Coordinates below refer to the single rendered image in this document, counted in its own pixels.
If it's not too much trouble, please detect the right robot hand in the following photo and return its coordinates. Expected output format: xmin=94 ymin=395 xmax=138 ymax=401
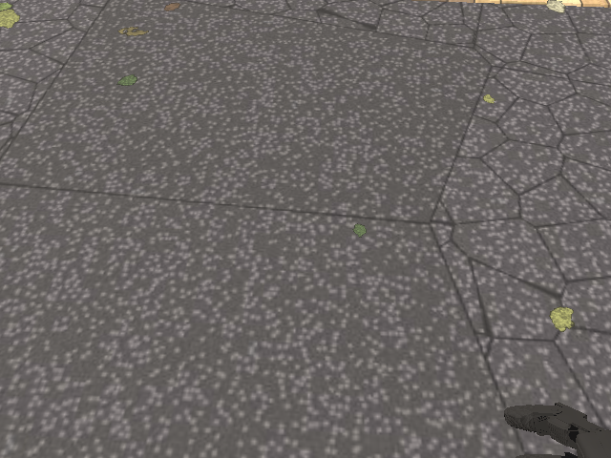
xmin=504 ymin=402 xmax=611 ymax=458

